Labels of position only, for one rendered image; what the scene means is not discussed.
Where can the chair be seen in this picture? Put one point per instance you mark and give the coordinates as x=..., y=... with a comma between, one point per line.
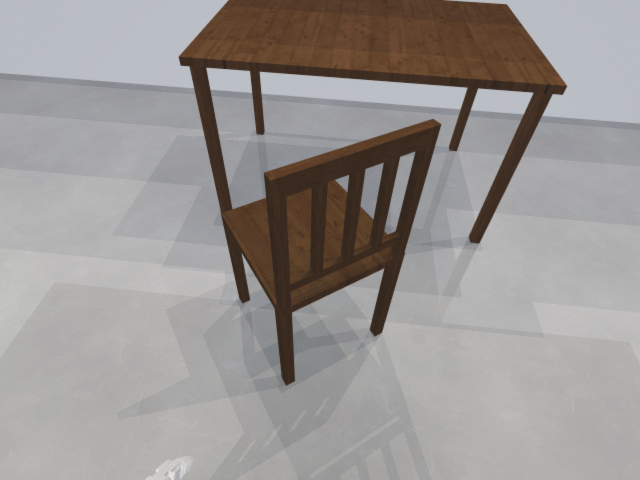
x=310, y=238

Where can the table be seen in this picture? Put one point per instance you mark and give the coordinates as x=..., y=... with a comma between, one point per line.
x=434, y=42

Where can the robot left hand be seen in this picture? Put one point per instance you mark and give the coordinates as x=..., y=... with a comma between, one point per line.
x=173, y=470

